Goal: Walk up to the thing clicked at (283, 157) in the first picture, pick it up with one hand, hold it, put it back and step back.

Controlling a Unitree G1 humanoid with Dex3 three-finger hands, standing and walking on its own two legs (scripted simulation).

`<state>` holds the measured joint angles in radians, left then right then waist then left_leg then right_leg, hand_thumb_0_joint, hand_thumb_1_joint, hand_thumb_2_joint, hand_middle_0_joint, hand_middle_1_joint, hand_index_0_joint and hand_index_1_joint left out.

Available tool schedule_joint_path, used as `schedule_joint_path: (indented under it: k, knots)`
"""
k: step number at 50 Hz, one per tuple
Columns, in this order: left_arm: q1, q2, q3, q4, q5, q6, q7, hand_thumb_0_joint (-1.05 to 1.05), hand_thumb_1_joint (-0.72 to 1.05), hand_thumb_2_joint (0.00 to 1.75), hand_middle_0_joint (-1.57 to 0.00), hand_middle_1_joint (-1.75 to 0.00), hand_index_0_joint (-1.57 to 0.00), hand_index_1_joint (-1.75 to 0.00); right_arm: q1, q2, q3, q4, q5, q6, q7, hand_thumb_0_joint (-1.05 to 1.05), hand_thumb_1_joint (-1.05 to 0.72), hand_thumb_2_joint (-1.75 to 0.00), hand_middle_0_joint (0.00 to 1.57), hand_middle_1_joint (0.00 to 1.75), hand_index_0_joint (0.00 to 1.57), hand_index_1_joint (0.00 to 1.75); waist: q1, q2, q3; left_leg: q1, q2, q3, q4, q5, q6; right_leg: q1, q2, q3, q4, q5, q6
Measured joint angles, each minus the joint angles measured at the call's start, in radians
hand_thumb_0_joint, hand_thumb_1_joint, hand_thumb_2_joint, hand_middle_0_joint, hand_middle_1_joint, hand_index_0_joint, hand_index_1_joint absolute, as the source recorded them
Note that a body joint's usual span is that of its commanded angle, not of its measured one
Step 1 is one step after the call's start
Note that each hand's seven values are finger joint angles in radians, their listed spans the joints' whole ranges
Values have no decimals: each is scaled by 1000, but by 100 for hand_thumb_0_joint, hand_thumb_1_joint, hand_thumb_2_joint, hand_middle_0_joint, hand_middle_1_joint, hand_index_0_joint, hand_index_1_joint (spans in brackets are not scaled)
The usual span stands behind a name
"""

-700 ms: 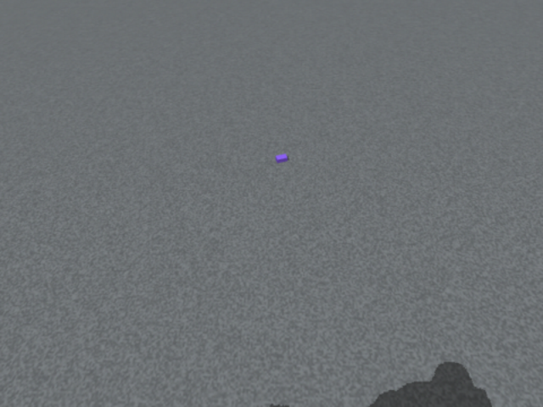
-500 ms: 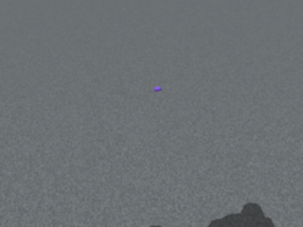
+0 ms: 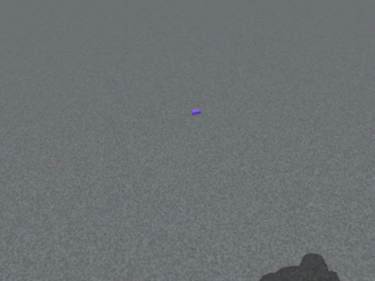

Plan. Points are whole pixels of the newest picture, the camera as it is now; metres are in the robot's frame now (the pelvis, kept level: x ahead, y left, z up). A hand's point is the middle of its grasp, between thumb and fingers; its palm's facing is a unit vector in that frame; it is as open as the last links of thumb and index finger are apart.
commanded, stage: stand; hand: left
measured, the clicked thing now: (195, 111) +1.49 -0.04 -0.77
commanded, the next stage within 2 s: walk up in 0.42 s
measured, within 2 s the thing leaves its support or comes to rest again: neither
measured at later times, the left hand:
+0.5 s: hand out of the picture +0.07 +0.26 -0.15, palm faces -0.02 -0.95 -0.32, open 7.4 cm
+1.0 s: hand out of the picture +0.16 +0.16 -0.14, palm faces +0.12 -0.93 -0.34, open 7.4 cm
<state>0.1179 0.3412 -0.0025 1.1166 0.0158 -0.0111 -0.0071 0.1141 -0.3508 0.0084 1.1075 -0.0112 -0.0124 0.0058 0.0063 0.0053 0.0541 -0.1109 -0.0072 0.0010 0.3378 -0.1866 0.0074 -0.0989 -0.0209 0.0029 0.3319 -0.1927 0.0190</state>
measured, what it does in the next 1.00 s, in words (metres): walks ahead: right foot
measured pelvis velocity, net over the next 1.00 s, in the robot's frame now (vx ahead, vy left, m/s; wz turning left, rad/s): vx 0.14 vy -0.12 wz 0.11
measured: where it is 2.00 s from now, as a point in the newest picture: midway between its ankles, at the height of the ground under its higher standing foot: (230, 209)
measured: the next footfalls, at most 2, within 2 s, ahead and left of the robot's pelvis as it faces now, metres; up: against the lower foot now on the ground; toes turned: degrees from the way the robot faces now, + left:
right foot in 0.76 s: +0.18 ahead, -0.22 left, +0.00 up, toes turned +0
left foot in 1.16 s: +0.33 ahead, +0.02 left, +0.00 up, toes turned +14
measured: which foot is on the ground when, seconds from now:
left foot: down 0.00-0.76, up 0.78-1.00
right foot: down 0.00-0.46, up 0.48-0.74, down 0.76-1.00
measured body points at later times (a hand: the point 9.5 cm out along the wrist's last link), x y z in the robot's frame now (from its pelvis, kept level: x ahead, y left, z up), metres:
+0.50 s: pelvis +0.00 +0.00 +0.00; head +0.00 +0.00 +0.45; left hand +0.07 +0.31 -0.13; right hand +0.07 -0.31 -0.13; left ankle +0.00 +0.11 -0.75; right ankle -0.02 -0.13 -0.73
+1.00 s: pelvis +0.14 -0.12 -0.01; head +0.14 -0.12 +0.44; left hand +0.15 +0.21 -0.12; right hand +0.25 -0.44 -0.11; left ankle +0.20 +0.01 -0.70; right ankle +0.14 -0.22 -0.75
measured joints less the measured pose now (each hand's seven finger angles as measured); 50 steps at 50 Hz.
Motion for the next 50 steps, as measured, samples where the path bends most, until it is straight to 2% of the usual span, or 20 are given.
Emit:
schedule_joint_path:
  k: [21, 22, 23, 25, 27, 29, 32, 36, 37, 38, 39, 40, 42, 44, 46, 50]
  knots:
    - [11, 2, 0, -3, 1, 0, -2, 0, 90, 89, -20, -30, -20, -30, 9, -1, 0, 3, -1, 1, 1, 0, -90, -90, 20, 30, 20, 30, -1, -3, -3, 0, -2, -1, -4, 7, 2, 2, -2, -1, -9, 9, 2]
    - [14, 2, 15, -12, 11, 4, -15, 0, 90, 89, -20, -30, -20, -30, 19, 0, -10, -7, -3, -3, 7, 0, -90, -90, 20, 30, 20, 30, -1, -3, -7, -11, -3, -4, 14, -18, 10, -11, -2, -4, 20, -36, -6]
    - [20, 8, 31, -26, 23, 9, -32, 0, 90, 89, -20, -30, -20, -30, 39, 1, -24, -22, -7, -13, 15, 0, -90, -90, 20, 30, 20, 30, -1, -8, -15, -25, -6, -8, 39, -54, 19, -38, -3, -7, 81, -126, -18]
    - [29, 29, 60, -56, 43, 22, -58, 0, 90, 89, -20, -30, -20, -30, 82, 0, -48, -53, -15, -36, 27, 0, -90, -90, 20, 30, 20, 30, 0, -20, -28, -46, -10, -16, 63, -84, 37, -129, -1, -3, 278, -224, -31]
    - [25, 57, 81, -82, 49, 28, -75, 0, 90, 89, -20, -30, -20, -30, 125, -4, -64, -76, -17, -55, 26, 0, -90, -90, 20, 30, 21, 30, -6, -35, -29, -50, -13, -30, 59, -79, 43, -224, -5, 15, 449, -226, -37]
    - [26, 85, 98, -107, 47, 27, -89, 0, 90, 89, -20, -30, -20, -30, 164, -14, -73, -89, -21, -59, 25, 0, -90, -90, 20, 30, 21, 30, -9, -49, -25, -37, -10, -38, 45, -71, 37, -290, -22, 30, 521, -221, -35]
    - [32, 115, 116, -139, 47, 27, -110, 0, 91, 89, -20, -30, -20, -30, 209, -43, -86, -99, -30, -52, 24, 0, -90, -90, 20, 30, 21, 30, -14, -52, -21, -12, 10, -46, 41, -58, 17, -338, -52, 41, 487, -210, -22]
    - [39, 133, 128, -162, 44, 27, -123, 0, 91, 89, -20, -30, -20, -30, 238, -88, -102, -107, -39, -44, 26, 0, -90, -90, 20, 30, 21, 30, -21, -41, -23, 16, 42, -55, 88, -125, -20, -314, -74, 28, 345, -172, -18]
    - [44, 134, 130, -167, 42, 20, -122, 0, 91, 89, -20, -30, -20, -30, 241, -99, -105, -108, -40, -39, 26, 1, -90, -90, 20, 30, 21, 30, -20, -34, -26, 14, 53, -58, 123, -157, -21, -287, -71, 14, 298, -143, -20]
    - [48, 134, 133, -174, 41, 8, -119, 0, 91, 89, -20, -30, -20, -30, 243, -110, -108, -110, -42, -34, 23, 1, -90, -90, 20, 30, 21, 30, -16, -22, -29, -2, 70, -65, 188, -210, -8, -265, -58, 0, 269, -86, -15]
    - [50, 128, 135, -183, 44, -6, -113, 0, 91, 89, -20, -30, -20, -30, 241, -120, -109, -109, -44, -28, 17, 1, -90, -90, 20, 30, 20, 30, -15, -1, -24, -38, 84, -82, 302, -277, 15, -259, -42, -21, 284, -28, -9]
    - [52, 118, 134, -193, 48, -18, -105, 0, 91, 89, -20, -30, -20, -30, 235, -124, -108, -103, -38, -20, 10, 1, -90, -90, 20, 30, 20, 30, -11, 12, -23, -92, 75, -102, 443, -310, 25, -258, -33, -41, 315, -39, -8]
    - [68, 91, 120, -205, 42, -28, -96, 0, 91, 89, -20, -30, -20, -30, 215, -125, -103, -93, -26, -12, 8, 1, -90, -90, 20, 30, 20, 30, 5, 25, -26, -198, 41, -92, 664, -286, 34, -227, -27, -66, 315, -74, -20]
    - [90, 67, 103, -206, 34, -28, -93, 0, 91, 89, -20, -30, -20, -30, 192, -124, -95, -99, -15, -21, 20, 1, -91, -90, 20, 30, 20, 30, 17, 34, -28, -279, 32, -50, 742, -226, 33, -175, -17, -84, 262, -81, -36]
    - [117, 54, 92, -204, 29, -27, -92, 0, 90, 89, -20, -30, -20, -30, 177, -116, -89, -120, -9, -36, 35, 1, -91, -90, 20, 30, 20, 30, 27, 32, -29, -331, 34, -10, 725, -184, 23, -124, -8, -96, 201, -68, -53]
    - [165, 55, 87, -204, 26, -24, -93, 0, 90, 89, -20, -30, -20, -30, 158, -91, -81, -164, -8, -45, 60, 1, -91, -90, 20, 30, 20, 30, 45, 8, -27, -381, 52, 27, 570, -153, 0, -47, 12, -118, 121, -76, -71]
